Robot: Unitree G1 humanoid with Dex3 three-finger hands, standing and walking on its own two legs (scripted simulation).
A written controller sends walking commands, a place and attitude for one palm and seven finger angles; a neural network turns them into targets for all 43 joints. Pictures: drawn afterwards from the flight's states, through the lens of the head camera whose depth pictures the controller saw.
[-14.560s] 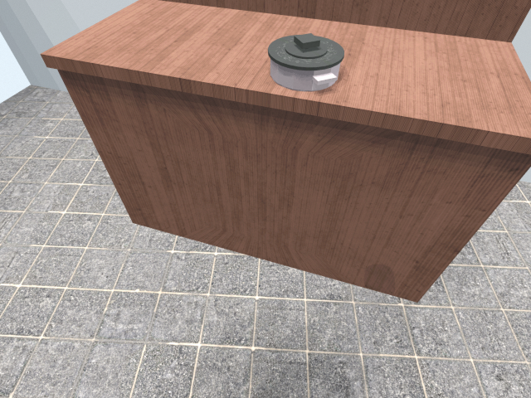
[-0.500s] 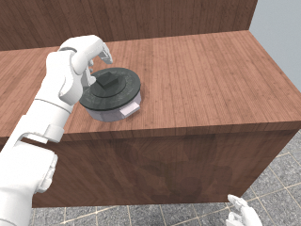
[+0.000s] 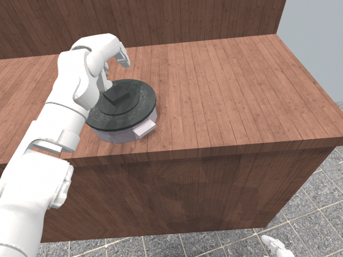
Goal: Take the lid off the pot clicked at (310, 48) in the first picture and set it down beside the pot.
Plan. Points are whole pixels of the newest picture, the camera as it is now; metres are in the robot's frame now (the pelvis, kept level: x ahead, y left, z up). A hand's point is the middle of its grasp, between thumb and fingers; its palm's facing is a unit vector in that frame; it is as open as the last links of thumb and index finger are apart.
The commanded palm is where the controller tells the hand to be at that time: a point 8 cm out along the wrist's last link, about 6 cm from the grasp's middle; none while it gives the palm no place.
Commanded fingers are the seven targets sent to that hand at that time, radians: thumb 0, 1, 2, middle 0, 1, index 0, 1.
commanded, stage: move the open hand above the knob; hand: left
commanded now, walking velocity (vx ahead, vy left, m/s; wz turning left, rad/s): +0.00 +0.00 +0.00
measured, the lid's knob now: (116, 94) +0.47 +0.13 +0.15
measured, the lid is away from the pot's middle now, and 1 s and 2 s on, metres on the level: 0.00 0.00 0.00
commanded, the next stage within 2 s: lower the open fingers around the knob in 1.02 s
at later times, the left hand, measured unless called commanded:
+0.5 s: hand (109, 74) +0.44 +0.12 +0.23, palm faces -0.16 -0.06 -0.98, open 10.0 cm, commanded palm +0.41 +0.13 +0.29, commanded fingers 0.00 -0.39 1.68 -0.87 -0.08 -0.87 -0.08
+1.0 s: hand (108, 78) +0.43 +0.13 +0.23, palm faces -0.15 -0.06 -0.99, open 10.0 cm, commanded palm +0.40 +0.14 +0.29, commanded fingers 0.00 -0.39 1.68 -0.87 -0.08 -0.87 -0.08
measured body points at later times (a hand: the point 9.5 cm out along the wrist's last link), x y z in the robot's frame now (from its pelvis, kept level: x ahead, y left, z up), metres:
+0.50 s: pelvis -0.01 +0.00 +0.00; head +0.00 -0.04 +0.45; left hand +0.44 +0.13 +0.28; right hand +0.16 -0.23 -0.11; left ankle +0.01 +0.09 -0.74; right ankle -0.03 -0.13 -0.74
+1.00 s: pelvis +0.00 -0.01 +0.00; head +0.00 -0.06 +0.45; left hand +0.43 +0.13 +0.28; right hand +0.16 -0.25 -0.12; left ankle +0.01 +0.09 -0.74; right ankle -0.03 -0.13 -0.74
